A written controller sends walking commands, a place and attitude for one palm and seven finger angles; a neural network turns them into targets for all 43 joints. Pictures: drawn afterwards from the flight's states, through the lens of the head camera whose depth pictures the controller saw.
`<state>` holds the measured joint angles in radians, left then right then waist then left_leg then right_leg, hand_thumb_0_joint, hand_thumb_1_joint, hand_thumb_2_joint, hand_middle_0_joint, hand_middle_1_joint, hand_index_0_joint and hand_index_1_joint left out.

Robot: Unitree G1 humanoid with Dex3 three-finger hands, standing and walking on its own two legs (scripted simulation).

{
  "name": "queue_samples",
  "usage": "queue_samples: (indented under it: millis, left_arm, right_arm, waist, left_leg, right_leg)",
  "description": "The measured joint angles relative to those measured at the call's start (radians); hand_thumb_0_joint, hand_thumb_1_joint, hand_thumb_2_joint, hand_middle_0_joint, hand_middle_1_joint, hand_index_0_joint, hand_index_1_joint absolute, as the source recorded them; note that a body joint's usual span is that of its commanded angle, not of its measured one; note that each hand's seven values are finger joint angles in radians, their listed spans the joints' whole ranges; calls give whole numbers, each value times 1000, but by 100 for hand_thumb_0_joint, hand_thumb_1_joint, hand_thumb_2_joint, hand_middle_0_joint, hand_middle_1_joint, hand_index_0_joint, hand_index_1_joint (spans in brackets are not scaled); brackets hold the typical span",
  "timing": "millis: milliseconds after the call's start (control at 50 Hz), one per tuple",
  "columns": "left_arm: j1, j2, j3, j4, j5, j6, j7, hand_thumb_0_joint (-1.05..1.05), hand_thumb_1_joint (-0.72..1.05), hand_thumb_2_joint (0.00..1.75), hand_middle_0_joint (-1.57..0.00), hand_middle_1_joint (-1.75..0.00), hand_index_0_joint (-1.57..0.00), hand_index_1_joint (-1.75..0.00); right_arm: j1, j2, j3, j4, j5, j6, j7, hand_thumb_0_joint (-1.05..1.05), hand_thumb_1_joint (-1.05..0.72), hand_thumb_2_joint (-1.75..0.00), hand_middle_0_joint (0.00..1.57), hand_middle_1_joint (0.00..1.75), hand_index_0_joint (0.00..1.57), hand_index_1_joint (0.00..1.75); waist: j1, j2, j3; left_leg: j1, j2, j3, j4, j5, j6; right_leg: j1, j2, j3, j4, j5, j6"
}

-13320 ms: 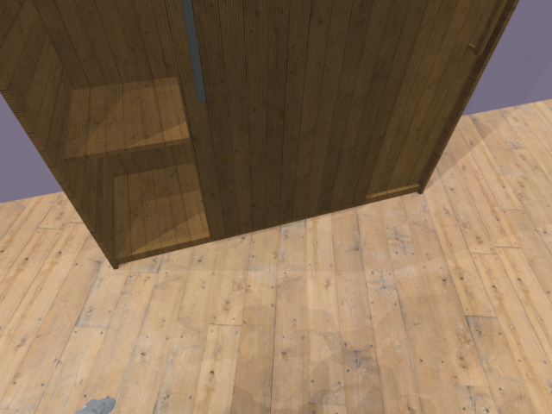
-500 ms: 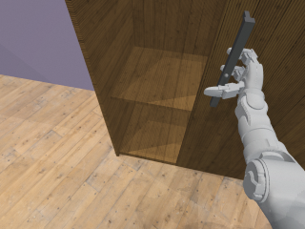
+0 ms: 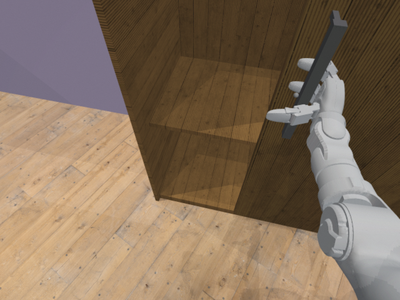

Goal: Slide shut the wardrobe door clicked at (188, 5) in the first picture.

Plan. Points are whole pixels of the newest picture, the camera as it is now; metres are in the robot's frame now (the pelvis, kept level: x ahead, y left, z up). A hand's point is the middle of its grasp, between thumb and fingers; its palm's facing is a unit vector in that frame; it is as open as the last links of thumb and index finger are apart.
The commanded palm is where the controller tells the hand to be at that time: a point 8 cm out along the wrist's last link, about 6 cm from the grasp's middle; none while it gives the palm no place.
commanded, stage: slide the fingers in behind the handle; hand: right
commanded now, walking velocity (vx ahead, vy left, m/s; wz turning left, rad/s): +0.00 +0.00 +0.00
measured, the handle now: (306, 85) +0.55 -0.11 +0.14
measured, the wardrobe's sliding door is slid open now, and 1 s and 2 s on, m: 0.40 0.40 0.40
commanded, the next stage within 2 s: grip the handle and tug to test in 0.26 s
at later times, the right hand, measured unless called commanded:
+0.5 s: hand (300, 98) +0.49 -0.09 +0.15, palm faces +0.03 +1.00 -0.01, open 13.6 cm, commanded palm +0.47 -0.15 +0.14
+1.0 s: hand (297, 95) +0.50 -0.09 +0.15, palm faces +0.04 +1.00 -0.01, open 6.2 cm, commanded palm +0.47 -0.14 +0.14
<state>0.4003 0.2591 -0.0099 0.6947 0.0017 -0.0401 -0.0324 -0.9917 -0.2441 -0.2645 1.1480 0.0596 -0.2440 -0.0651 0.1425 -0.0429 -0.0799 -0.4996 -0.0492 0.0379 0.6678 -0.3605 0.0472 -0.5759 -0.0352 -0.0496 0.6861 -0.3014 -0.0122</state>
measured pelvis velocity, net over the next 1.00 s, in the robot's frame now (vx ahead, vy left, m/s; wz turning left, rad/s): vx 0.00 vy -0.01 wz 0.00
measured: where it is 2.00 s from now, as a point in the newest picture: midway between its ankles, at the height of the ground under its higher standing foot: outside the picture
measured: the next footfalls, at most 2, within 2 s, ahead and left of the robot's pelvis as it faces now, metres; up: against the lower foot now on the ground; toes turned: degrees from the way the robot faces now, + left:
none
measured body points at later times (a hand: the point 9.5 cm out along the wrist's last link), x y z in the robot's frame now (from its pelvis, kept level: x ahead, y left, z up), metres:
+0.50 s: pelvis +0.00 -0.01 +0.00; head +0.05 +0.00 +0.45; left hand +0.03 +0.25 -0.13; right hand +0.48 -0.15 +0.15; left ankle -0.02 +0.09 -0.72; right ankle +0.02 -0.11 -0.72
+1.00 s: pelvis +0.00 -0.01 +0.00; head +0.05 +0.00 +0.45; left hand +0.01 +0.25 -0.13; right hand +0.49 -0.14 +0.16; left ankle -0.02 +0.09 -0.72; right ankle +0.02 -0.11 -0.72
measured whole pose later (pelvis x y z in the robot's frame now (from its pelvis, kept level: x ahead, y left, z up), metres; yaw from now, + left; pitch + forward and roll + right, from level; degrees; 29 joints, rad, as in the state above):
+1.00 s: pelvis +0.00 -0.01 +0.00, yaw +0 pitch +10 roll +1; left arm 0.42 0.25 0.00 0.71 0.00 -0.04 -0.04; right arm -0.97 -0.23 -0.23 1.11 0.06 -0.25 -0.08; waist 0.13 -0.05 -0.09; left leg -0.49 -0.05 0.03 0.67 -0.36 0.04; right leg -0.56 -0.03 -0.05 0.69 -0.31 -0.02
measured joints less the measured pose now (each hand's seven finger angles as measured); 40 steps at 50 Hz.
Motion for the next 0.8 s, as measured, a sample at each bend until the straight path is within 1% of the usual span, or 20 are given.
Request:
queue_samples:
  millis: [120, 300, 460, 500, 600, 700, 800]
  left_arm:
    - [8, -3, 0, -3, 0, 4, 0, 1, 91, 90, -20, -30, -20, -30]
    - [21, -3, 6, -2, -2, 7, -2, 1, 91, 90, -20, -30, -20, -30]
    - [14, -5, 9, 1, -8, 7, -4, 1, 91, 90, -20, -30, -20, -30]
    - [6, -5, 8, 4, -8, 5, -2, 1, 91, 90, -20, -30, -20, -30]
    - [-15, -7, 4, 6, -3, -5, 0, 1, 91, 90, -20, -30, -20, -30]
    - [-16, -7, 1, 1, 2, -6, -3, 1, 91, 90, -20, -30, -20, -30]
    - [3, -7, 4, 0, 1, -1, -4, 1, 91, 90, -20, -30, -20, -30]
  right_arm:
    - [5, -9, 0, -5, -1, -6, 11, -1, 50, -30, 32, 121, 32, 121]
    - [35, -3, -2, -39, 5, -5, 13, -1, 50, -30, 32, 121, 31, 121]
    - [57, 15, 34, -63, 18, 6, 14, -1, 48, -32, 31, 120, 30, 120]
    - [47, 22, 46, -52, 18, 9, 9, -1, 44, -33, 31, 121, 30, 121]
    - [18, 32, 44, -27, 11, 5, -10, -1, 29, -39, 33, 123, 32, 123]
    - [6, 24, 24, -13, -1, -6, -22, -1, 9, -48, 35, 126, 34, 126]
    - [14, 18, 40, -22, 0, -10, -20, 0, -13, -58, 37, 129, 36, 129]
  waist:
    - [0, 1, 1]
    - [-8, -1, -8]
    - [-23, -3, -10]
    - [-23, -3, -7]
    - [-16, 0, -3]
    - [-9, 2, -5]
    - [-9, -2, -6]
  left_leg:
    - [-2, -1, -4, 1, -1, -1]
    - [9, -1, -9, -5, -2, -3]
    - [29, 3, -4, -11, -3, -6]
    - [30, 5, 0, -10, -3, -7]
    - [16, 8, 3, -2, -2, -8]
    - [2, 8, -4, 7, -2, -9]
    - [3, 6, -4, 7, -3, -8]
  right_leg:
    - [-1, -1, -4, 0, -2, -1]
    - [11, -1, -8, -2, -7, -3]
    - [25, 4, -3, -3, -8, -5]
    - [23, 6, 2, 0, -7, -6]
    - [11, 9, 3, 5, -4, -7]
    - [1, 8, -3, 7, -3, -8]
    - [2, 7, -3, 9, -5, -7]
